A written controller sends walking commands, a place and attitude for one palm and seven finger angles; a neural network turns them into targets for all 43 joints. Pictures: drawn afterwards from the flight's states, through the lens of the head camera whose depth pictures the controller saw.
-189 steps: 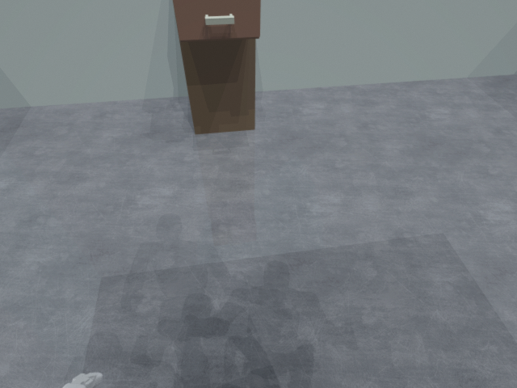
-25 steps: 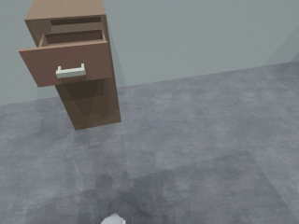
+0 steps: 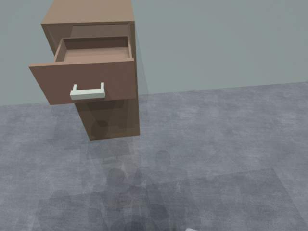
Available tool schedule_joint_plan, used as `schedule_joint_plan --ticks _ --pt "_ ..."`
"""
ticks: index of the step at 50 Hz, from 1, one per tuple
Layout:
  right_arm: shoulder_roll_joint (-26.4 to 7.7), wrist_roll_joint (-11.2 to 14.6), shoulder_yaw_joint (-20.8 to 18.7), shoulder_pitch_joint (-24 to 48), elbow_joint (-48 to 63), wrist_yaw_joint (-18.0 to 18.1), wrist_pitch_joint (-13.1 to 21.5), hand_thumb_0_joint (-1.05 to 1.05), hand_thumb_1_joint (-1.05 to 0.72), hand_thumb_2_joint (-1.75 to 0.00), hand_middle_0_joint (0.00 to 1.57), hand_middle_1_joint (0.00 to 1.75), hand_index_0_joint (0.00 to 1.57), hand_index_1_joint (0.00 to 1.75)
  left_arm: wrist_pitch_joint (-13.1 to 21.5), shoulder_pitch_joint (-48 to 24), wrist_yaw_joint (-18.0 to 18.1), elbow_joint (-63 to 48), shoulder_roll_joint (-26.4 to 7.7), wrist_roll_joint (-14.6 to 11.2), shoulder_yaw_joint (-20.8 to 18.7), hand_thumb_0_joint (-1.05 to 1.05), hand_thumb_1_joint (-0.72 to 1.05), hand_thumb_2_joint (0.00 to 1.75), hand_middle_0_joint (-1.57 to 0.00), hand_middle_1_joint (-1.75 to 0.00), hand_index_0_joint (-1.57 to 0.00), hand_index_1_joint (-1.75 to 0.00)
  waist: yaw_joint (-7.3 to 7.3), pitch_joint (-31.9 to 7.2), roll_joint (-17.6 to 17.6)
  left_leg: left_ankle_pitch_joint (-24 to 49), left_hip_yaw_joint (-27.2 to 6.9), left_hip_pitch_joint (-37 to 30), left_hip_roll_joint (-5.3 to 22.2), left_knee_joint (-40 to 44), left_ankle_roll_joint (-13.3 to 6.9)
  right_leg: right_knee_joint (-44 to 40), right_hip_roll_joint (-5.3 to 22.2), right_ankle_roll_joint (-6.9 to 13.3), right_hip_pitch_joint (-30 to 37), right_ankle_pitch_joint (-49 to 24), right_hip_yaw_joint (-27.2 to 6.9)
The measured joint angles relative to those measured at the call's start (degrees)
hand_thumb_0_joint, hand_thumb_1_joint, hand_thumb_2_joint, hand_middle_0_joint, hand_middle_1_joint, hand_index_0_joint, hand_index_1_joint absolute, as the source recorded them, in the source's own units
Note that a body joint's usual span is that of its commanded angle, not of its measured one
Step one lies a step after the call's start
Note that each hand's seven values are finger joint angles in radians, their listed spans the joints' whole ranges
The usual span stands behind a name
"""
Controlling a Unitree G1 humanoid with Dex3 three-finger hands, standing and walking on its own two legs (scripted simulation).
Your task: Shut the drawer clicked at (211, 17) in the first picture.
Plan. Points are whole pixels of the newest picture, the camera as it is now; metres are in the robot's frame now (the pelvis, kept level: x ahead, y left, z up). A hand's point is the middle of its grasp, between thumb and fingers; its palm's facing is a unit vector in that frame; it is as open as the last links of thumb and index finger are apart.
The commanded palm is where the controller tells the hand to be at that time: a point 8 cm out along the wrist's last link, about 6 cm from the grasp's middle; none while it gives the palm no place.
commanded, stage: turn to face it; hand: left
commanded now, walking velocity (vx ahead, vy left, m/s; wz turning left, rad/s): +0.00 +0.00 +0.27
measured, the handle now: (88, 90) +0.56 +0.26 +0.02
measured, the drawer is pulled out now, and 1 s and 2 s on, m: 0.29 0.29 0.29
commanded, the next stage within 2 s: take the last steps up to it in 0.16 s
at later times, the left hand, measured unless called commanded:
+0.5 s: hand out of the picture +0.01 +0.19 -0.19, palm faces +0.22 -0.96 -0.20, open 7.4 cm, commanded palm none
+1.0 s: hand (100, 224) +0.17 +0.17 -0.17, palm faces +0.24 -0.95 -0.21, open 7.3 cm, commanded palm none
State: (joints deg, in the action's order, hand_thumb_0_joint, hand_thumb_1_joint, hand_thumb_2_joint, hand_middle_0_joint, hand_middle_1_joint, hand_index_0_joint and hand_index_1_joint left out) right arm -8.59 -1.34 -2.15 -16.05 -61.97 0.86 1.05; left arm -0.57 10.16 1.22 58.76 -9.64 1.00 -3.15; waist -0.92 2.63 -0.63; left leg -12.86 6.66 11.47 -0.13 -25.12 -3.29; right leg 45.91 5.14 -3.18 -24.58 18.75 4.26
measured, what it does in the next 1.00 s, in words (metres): walks ahead: right foot, then left foot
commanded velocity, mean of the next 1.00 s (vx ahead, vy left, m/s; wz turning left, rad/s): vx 0.22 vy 0.00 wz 0.10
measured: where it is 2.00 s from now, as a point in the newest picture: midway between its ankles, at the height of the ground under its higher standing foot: (149, 230)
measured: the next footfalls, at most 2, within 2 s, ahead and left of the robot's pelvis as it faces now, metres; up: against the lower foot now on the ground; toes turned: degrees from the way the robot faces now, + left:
right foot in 0.08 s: +0.10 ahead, -0.13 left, +0.00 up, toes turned -5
left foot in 0.46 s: +0.05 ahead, +0.12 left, +0.00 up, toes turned +13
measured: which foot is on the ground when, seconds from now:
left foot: down 0.00-0.10, up 0.12-0.44, down 0.46-0.84, up 0.86-1.00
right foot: up 0.00-0.06, down 0.08-0.48, up 0.50-0.82, down 0.84-1.00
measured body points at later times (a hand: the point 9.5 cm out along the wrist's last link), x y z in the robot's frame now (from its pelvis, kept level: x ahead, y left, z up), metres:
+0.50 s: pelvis +0.04 +0.00 -0.01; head +0.04 +0.01 +0.44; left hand +0.00 +0.24 -0.17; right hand +0.13 -0.24 -0.15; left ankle +0.01 +0.11 -0.74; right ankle +0.05 -0.12 -0.73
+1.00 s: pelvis +0.17 -0.01 +0.00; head +0.18 -0.03 +0.44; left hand +0.16 +0.22 -0.15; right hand +0.19 -0.24 -0.17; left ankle +0.11 +0.10 -0.67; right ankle +0.20 -0.11 -0.74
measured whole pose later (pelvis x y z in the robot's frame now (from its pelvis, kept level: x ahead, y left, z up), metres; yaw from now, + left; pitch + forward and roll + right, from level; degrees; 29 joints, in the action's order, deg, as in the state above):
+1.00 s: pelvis +0.17 -0.01 +0.00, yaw +11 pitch -1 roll -1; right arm -9.8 -1.5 -3.1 -17.9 -64.3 -0.1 0.4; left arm 3.3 14.8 1.0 60.7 -7.9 1.4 -3.1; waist -0.4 1.8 2.6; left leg -21.3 4.0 24.0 5.1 -61.2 -0.7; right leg 28.1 2.4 1.5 -12.7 14.4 10.0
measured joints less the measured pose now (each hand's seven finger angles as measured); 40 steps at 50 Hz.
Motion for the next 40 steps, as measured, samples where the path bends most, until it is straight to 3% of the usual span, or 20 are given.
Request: schedule_joint_plan --ticks 4,5,8,11,13,19,23,24,27,31,35,40 --pt "0.43 0.05 -0.19 -0.97 -0.34 -0.09 -1.13 0.00 -0.92 -0.90 0.20 0.30 0.20 0.30 0.52 -0.71 0.12 -1.17 0.62 -0.12 0.37 0.00 0.91 0.90 -0.19 -0.29 -0.20 -0.30 -0.68 -0.29 0.89 -3.24 -1.13 0.68 -0.35 -4.32 1.37 -12.18 -1.46 0.40 6.64 -5.07 0.75" --pt "0.35 0.29 -0.24 -1.04 -0.40 -0.18 -1.30 0.00 -0.91 -0.90 0.20 0.30 0.20 0.30 0.99 -0.68 0.27 -1.25 0.85 0.02 0.45 0.00 0.90 0.90 -0.19 -0.29 -0.20 -0.30 -0.55 -0.45 1.31 -4.55 -1.36 1.46 -0.19 -6.41 1.86 -13.88 -1.76 1.92 7.65 -5.23 0.95" --pt "-0.33 0.49 -0.66 -0.16 -0.14 -0.19 -2.72 0.00 -0.91 -0.90 0.20 0.30 0.20 0.30 1.41 -0.63 0.34 -1.26 2.10 0.13 1.15 0.00 0.90 0.90 -0.19 -0.29 -0.20 -0.30 -1.19 -0.29 3.43 -14.17 -3.70 5.66 0.30 -18.05 3.33 -13.26 -2.22 4.68 8.42 -3.54 3.07" --pt "-0.74 0.47 -0.99 1.02 0.20 -0.32 -3.31 0.00 -0.91 -0.90 0.20 0.30 0.20 0.30 1.37 -0.26 0.77 -1.61 2.44 0.00 0.86 0.00 0.92 0.90 -0.20 -0.29 -0.20 -0.30 -0.82 -0.23 3.61 -14.31 -4.53 9.61 0.99 -29.21 4.39 -15.82 -2.00 5.07 10.18 -4.28 4.50" --pt "-1.03 0.49 -1.20 1.84 0.59 -0.43 -3.47 0.00 -0.91 -0.90 0.20 0.30 0.20 0.30 1.26 0.03 0.82 -1.75 2.11 0.18 0.68 0.00 0.92 0.90 -0.20 -0.29 -0.20 -0.30 -0.43 -0.19 3.34 -13.56 -4.66 10.58 1.67 -31.25 4.99 -17.24 -1.73 5.07 11.03 -4.87 5.24" --pt "-2.19 0.30 -1.19 4.04 1.88 -0.73 -3.17 0.00 -0.91 -0.90 0.19 0.30 0.20 0.30 1.30 2.35 0.21 -0.81 0.73 0.66 0.35 0.00 0.91 0.90 -0.20 -0.29 -0.20 -0.30 1.55 -0.32 1.62 -13.29 -3.43 7.33 3.01 -20.80 5.19 -18.67 -0.52 4.29 11.94 -5.20 6.52" --pt "-2.64 0.06 -0.72 3.93 2.98 -1.01 -1.42 0.00 -0.91 -0.90 0.19 0.30 0.20 0.30 0.72 5.72 -0.44 1.09 -0.51 0.32 -0.04 0.00 0.91 0.90 -0.20 -0.29 -0.20 -0.30 2.40 -1.41 0.74 -8.66 -1.85 1.11 3.32 -6.55 3.97 -16.05 -0.10 3.02 11.30 -3.36 7.12" --pt "-2.48 -0.13 -0.69 3.79 3.07 -0.89 -0.83 0.00 -0.91 -0.90 0.19 0.30 0.20 0.30 0.22 6.46 -0.62 1.70 -0.92 0.15 -0.19 0.00 0.91 0.90 -0.20 -0.29 -0.20 -0.30 2.30 -1.54 0.27 -5.64 -1.85 0.85 3.04 -5.65 3.34 -13.67 0.15 2.77 10.55 -0.79 6.75" --pt "-1.47 -0.49 -0.18 2.18 3.42 -0.54 0.33 0.00 -0.91 -0.90 0.19 0.30 0.20 0.30 -1.35 7.99 -1.08 3.35 -1.86 0.48 -0.51 0.01 0.91 0.90 -0.20 -0.29 -0.20 -0.30 1.84 -1.76 -0.85 -5.41 -1.45 -0.49 2.38 -5.19 2.28 -0.88 -0.59 2.92 5.91 6.95 3.25" --pt "-0.39 -0.28 0.52 -1.22 1.96 0.03 1.19 0.00 -0.91 -0.90 0.20 0.30 0.20 0.30 -0.84 7.72 -2.05 3.55 -2.12 0.54 -0.50 0.01 0.91 0.90 -0.19 -0.29 -0.20 -0.30 1.29 -1.48 -0.53 -3.42 -2.15 -4.45 1.73 1.27 2.20 8.67 -0.52 2.64 -0.03 3.14 1.31" --pt "0.34 -0.17 0.67 -3.84 -0.54 0.03 1.20 0.00 -0.90 -0.90 0.20 0.30 0.20 0.30 -0.19 6.17 -2.29 2.59 -1.46 0.34 -0.21 0.01 0.91 0.90 -0.19 -0.29 -0.19 -0.30 1.09 -0.82 0.31 -2.86 -2.48 -7.53 1.41 4.93 2.46 3.57 0.48 2.04 -1.44 0.52 1.05" --pt "0.67 -0.34 0.22 -5.84 -2.78 -0.15 0.82 0.00 -0.90 -0.90 0.20 0.30 0.20 0.30 0.61 3.77 -2.41 1.65 -0.32 0.32 -0.13 0.01 0.91 0.90 -0.19 -0.29 -0.19 -0.30 0.00 0.00 1.38 -6.67 -2.17 -9.40 1.90 2.73 3.87 -7.87 -0.12 2.38 1.93 -1.90 2.26"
